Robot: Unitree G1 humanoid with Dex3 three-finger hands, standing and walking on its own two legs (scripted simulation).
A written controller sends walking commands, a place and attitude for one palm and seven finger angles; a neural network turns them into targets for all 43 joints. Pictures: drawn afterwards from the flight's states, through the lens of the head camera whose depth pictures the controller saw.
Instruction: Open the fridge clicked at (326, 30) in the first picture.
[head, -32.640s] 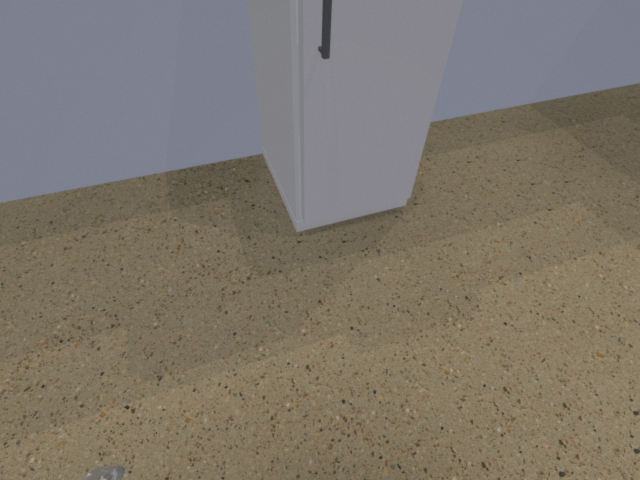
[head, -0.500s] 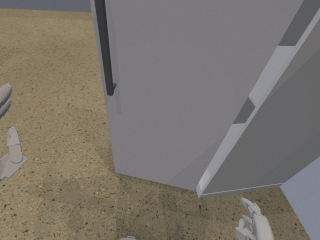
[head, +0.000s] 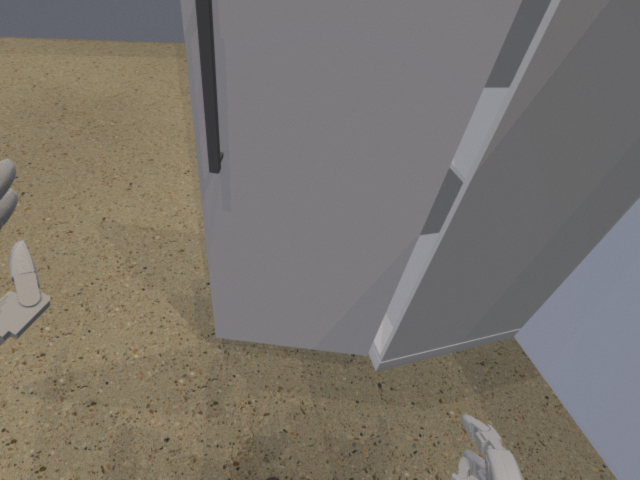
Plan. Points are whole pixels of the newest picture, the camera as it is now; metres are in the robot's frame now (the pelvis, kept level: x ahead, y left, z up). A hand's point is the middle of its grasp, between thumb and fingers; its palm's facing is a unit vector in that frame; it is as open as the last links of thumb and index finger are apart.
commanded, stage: stop stepping back and stand still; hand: left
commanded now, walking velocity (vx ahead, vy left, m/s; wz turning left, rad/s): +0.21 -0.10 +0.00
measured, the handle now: (212, 83) +0.66 +0.21 +0.19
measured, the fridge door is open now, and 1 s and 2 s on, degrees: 69 69 69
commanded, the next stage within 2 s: let the arm hang, fingers relaxed in 1.28 s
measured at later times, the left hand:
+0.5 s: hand out of the picture +0.11 +0.30 +0.20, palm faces +0.32 -0.84 -0.44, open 7.4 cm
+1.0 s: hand out of the picture +0.12 +0.34 +0.19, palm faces +0.43 -0.75 -0.50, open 7.4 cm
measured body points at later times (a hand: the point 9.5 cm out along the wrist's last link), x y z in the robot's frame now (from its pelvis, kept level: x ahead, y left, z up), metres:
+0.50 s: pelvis -0.08 +0.05 +0.03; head -0.11 +0.11 +0.47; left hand +0.08 +0.34 +0.22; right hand +0.03 -0.16 -0.05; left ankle +0.00 +0.15 -0.72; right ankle -0.08 -0.04 -0.68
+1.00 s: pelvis -0.07 +0.07 +0.01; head -0.07 +0.09 +0.46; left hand +0.09 +0.38 +0.22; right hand +0.08 -0.15 -0.07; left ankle -0.03 +0.20 -0.72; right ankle -0.10 -0.03 -0.72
